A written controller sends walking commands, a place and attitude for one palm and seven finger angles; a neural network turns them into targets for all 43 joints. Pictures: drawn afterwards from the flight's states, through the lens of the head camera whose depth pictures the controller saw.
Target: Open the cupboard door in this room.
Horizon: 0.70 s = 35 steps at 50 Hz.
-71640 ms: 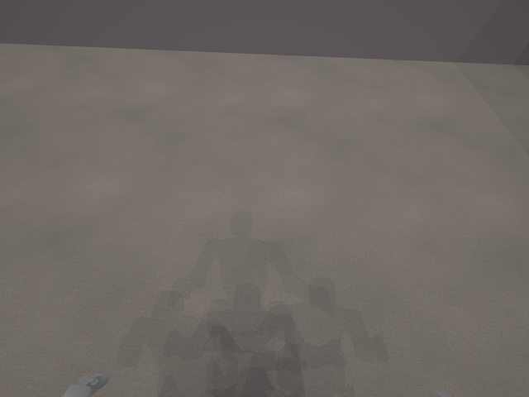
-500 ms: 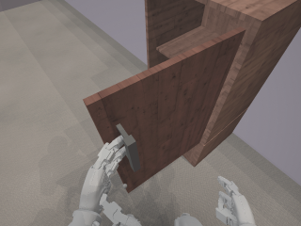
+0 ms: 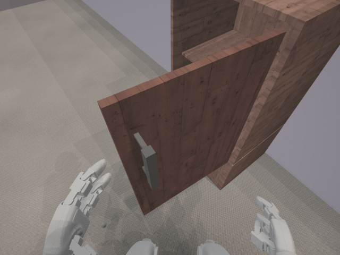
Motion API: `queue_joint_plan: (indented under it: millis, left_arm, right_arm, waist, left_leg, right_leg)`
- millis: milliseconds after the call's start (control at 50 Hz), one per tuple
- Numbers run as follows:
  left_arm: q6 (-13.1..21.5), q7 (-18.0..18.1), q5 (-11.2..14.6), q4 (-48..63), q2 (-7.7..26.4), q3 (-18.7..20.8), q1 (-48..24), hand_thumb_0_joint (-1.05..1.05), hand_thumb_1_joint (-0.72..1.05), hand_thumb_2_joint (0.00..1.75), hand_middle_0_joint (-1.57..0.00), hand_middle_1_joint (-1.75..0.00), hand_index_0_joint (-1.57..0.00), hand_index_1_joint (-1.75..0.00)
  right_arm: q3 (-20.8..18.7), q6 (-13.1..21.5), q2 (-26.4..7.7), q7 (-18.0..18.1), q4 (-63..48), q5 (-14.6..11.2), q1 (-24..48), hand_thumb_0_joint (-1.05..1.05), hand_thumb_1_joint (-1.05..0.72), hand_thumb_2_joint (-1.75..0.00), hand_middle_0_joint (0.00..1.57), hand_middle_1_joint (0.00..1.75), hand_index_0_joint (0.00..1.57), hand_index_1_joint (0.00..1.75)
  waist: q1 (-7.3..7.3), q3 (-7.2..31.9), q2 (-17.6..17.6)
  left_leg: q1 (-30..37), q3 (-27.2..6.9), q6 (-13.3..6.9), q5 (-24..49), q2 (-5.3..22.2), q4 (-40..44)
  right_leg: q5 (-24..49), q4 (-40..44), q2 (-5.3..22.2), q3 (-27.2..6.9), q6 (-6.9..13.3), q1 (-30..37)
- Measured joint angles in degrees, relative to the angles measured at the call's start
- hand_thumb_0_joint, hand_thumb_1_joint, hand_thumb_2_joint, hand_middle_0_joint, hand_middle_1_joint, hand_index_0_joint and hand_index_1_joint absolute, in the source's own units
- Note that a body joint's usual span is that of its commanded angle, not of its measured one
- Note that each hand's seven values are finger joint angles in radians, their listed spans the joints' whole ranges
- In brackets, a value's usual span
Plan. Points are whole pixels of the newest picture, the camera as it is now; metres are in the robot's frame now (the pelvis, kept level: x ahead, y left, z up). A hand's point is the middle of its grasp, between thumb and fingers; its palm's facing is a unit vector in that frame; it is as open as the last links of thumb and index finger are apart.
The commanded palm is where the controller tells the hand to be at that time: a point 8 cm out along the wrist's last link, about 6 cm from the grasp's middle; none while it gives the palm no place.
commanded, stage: draw the hand back to the body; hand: left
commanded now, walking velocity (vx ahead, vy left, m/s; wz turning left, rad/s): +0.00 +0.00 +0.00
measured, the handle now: (146, 162) +0.30 +0.08 +0.08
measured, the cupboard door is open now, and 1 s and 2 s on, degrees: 85 85 85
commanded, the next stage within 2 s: step back with the hand held close in 1.64 s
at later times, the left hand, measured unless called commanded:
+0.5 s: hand (71, 216) +0.17 +0.17 +0.13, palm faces -0.10 -0.99 -0.07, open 16.3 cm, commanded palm +0.14 +0.24 +0.15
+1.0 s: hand (7, 170) +0.21 +0.25 +0.20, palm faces +0.33 -0.86 -0.40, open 12.3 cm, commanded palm +0.16 +0.30 +0.22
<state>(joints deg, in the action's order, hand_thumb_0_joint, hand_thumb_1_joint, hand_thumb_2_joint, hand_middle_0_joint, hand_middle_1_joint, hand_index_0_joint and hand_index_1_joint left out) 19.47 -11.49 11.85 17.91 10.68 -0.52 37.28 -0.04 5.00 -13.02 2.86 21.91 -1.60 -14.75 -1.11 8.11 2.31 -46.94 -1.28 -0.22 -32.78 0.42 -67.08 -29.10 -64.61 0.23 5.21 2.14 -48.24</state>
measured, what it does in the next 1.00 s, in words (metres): rises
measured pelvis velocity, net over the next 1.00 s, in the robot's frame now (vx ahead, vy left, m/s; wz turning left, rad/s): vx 0.03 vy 0.03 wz -0.01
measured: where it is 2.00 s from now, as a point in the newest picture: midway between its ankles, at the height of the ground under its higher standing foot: outside the picture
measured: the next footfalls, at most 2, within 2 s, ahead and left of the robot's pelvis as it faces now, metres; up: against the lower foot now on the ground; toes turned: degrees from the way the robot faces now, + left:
none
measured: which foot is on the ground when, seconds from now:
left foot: down 0.00-1.00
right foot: down 0.00-1.00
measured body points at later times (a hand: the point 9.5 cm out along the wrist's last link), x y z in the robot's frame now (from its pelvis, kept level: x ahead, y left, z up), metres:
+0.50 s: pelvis +0.00 +0.02 +0.03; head +0.01 +0.02 +0.48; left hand +0.17 +0.23 +0.13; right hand +0.19 -0.20 -0.02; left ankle +0.00 +0.12 -0.65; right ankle +0.03 -0.10 -0.65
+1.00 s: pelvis +0.03 +0.03 +0.07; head +0.01 +0.01 +0.52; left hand +0.19 +0.30 +0.23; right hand +0.21 -0.19 +0.00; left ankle +0.00 +0.12 -0.65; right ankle +0.03 -0.10 -0.65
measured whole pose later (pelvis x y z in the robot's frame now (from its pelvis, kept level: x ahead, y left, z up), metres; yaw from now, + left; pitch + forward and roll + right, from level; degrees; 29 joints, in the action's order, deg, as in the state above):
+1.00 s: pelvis +0.03 +0.03 +0.07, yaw -1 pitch -1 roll -1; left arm 0.2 8.0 2.4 29.0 19.4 10.7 34.1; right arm 3.5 7.9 -12.9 6.1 30.9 -1.0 -15.2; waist -3.6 2.6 3.9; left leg -14.4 0.8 -2.4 -22.7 -1.0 -37.8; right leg -18.6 -35.1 0.6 2.8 -0.5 -15.8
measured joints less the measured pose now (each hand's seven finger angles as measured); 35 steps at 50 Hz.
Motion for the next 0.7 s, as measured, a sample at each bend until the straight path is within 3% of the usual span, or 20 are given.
queue_joint_plan:
  millis: [80, 160, 300, 480, 580, 640, 700]
  left_arm:
    - [0.5, -1.4, 0.3, 0.5, -0.1, -1.7, -0.1, -0.01, -0.5, 0.3, -0.15, -0.3, -0.16, -0.3]
    - [-1.1, -0.8, -0.9, 1.6, 1.2, -2.2, -1.9, -0.01, -0.5, 0.3, -0.15, -0.3, -0.16, -0.3]
    - [-5.5, 1.8, 0.7, 6.1, 2.5, 1.6, -0.8, -0.01, -0.5, 0.3, -0.15, -0.3, -0.16, -0.3]
    - [-9.8, -0.3, 1.5, 6.5, 3.9, 3.0, 0.0, -0.01, -0.5, 0.3, -0.15, -0.3, -0.15, -0.3]
    - [-10.5, -0.3, 2.8, 8.0, 5.5, 5.7, -1.0, -0.01, -0.47, 0.31, -0.15, -0.3, -0.16, -0.3]
    - [-13.9, 7.0, -2.9, 10.6, 7.1, 6.2, -1.1, -0.01, -0.42, 0.33, -0.15, -0.3, -0.16, -0.3]
    - [-16.8, 13.1, -6.3, 12.1, 6.2, 6.0, -0.2, -0.01, -0.34, 0.36, -0.16, -0.3, -0.16, -0.3]
  right_arm:
    - [0.2, 0.8, -0.4, 0.2, -0.3, 0.0, 0.0, 0.02, -0.9, -0.9, 0.2, 0.3, 0.2, 0.3]
    - [0.4, 0.7, -0.1, 0.4, -0.8, -0.2, 0.1, 0.02, -0.9, -0.9, 0.2, 0.3, 0.2, 0.3]
    - [1.3, 0.0, 1.0, 0.7, -0.6, -1.2, -1.5, 0.02, -0.9, -0.9, 0.2, 0.3, 0.2, 0.3]
    - [2.8, 1.8, -0.1, 1.2, -0.1, -1.4, -2.3, 0.02, -0.9, -0.9, 0.2, 0.3, 0.2, 0.3]
    - [2.8, 3.5, -0.5, 1.3, 1.1, -1.6, -2.1, 0.02, -0.9, -0.9, 0.2, 0.3, 0.2, 0.3]
    - [2.8, 2.7, 0.0, 2.5, 1.7, -1.0, -2.3, 0.02, -0.9, -0.9, 0.2, 0.3, 0.2, 0.3]
    - [2.9, 2.0, 0.3, 3.0, 2.1, -0.5, -2.3, 0.02, -0.9, -0.9, 0.2, 0.3, 0.2, 0.3]
  waist:
    - [0.15, 0.0, 0.2]
    - [0.09, -0.4, -0.1]
    - [0.3, 0.1, 0.8]
    - [0.19, -0.6, 0.8]
    - [-0.2, -1.1, 0.8]
    - [-1.03, -1.1, 0.4]
    - [-0.95, -1.5, 0.9]
  left_leg:
    - [-0.7, -0.2, -0.3, 0.0, -0.1, -0.8]
    - [-0.7, 0.1, -0.7, -0.1, 0.0, -1.3]
    - [4.5, 0.7, -1.3, 1.0, -0.1, 2.8]
    - [10.1, 0.8, -1.9, 2.6, -0.3, 7.4]
    - [12.8, 0.6, -2.0, 3.0, -0.3, 9.2]
    - [15.5, 1.3, -2.1, 3.6, -0.3, 11.8]
    - [18.4, 1.5, -2.2, 4.7, -0.5, 14.9]
  right_leg:
    - [0.2, -0.2, 0.1, 0.2, -0.3, -0.3]
    - [0.5, -0.5, 0.0, -0.1, -0.5, -0.4]
    - [1.9, 4.0, -0.1, -0.7, -1.3, 5.0]
    - [3.8, 9.3, 0.0, -0.9, -2.0, 11.0]
    - [4.4, 11.5, -0.2, -0.8, -2.1, 13.8]
    - [5.1, 13.7, -0.2, -1.4, -2.3, 16.2]
    - [6.1, 16.7, -0.1, -1.7, -2.5, 19.1]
